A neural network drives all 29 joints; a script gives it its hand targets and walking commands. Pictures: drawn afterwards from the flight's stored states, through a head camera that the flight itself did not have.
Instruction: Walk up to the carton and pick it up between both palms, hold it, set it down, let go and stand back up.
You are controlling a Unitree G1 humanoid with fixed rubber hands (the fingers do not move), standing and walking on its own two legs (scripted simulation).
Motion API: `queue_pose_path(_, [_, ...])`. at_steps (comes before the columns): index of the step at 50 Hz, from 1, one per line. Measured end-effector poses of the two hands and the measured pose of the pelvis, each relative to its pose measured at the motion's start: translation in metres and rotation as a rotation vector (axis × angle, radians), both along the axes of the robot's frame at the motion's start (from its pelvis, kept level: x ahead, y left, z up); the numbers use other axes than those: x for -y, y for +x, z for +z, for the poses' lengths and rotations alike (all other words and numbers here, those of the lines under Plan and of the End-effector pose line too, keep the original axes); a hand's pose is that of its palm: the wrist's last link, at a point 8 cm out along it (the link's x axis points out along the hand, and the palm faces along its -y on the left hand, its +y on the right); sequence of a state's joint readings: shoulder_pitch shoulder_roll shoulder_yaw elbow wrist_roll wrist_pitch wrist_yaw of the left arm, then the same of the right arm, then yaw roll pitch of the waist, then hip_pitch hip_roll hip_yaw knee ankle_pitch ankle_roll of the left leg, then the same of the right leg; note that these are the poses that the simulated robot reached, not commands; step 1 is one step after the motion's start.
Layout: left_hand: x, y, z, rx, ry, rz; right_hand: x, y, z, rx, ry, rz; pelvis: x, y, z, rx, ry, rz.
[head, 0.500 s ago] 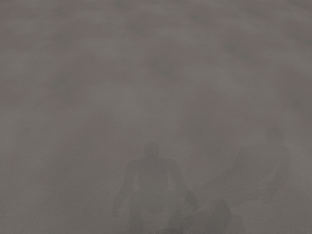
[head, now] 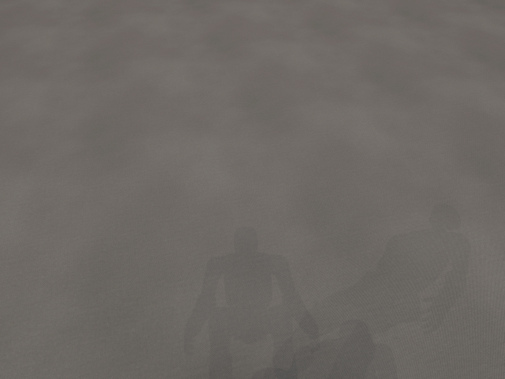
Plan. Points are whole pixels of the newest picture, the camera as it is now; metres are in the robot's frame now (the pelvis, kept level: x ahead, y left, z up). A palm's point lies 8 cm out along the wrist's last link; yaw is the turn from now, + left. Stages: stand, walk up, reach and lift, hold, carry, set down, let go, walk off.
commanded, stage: stand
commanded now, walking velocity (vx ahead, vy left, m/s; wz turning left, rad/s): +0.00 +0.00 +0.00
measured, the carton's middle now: out of the picture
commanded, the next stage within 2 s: none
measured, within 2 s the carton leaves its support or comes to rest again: neither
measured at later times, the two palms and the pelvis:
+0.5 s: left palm out of the picture +0.00 +0.23 -0.14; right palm out of the picture -0.01 -0.24 -0.14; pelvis +0.00 +0.00 +0.00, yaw +0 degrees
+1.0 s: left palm out of the picture +0.00 +0.22 -0.14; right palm out of the picture -0.01 -0.23 -0.14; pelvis +0.01 +0.00 +0.00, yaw +0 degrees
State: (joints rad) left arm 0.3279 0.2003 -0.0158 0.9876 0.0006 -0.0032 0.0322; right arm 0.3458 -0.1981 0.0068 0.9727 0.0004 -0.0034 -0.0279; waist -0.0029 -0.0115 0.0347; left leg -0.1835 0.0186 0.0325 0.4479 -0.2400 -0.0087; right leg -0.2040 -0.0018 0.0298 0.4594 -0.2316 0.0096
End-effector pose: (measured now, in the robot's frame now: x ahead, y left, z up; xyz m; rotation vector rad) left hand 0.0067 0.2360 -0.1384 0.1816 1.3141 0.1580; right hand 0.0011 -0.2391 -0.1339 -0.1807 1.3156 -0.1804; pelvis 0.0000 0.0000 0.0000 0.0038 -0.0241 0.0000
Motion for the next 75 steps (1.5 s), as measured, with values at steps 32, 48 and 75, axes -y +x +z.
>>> queue_pose_path(32, [0.010, -0.007, -0.003, -0.038, -0.013, 0.023, -0.003, -0.009, -0.002, -0.048, 0.008, -0.020, 0.003, 0.004, 0.001, 0.000, -0.002, 0.004])
queue_pose_path(48, [0.013, -0.010, -0.004, -0.053, -0.018, 0.031, -0.006, -0.009, -0.003, -0.060, 0.015, -0.022, 0.004, 0.005, 0.002, -0.002, -0.002, 0.006])
queue_pose_path(75, [0.018, -0.012, -0.005, -0.067, -0.026, 0.041, -0.008, -0.012, -0.003, -0.078, 0.019, -0.028, 0.005, 0.007, 0.002, -0.002, -0.002, 0.009])
